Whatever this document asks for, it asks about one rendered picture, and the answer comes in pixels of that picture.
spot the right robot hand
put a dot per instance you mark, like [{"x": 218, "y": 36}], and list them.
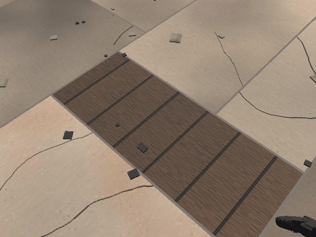
[{"x": 304, "y": 225}]

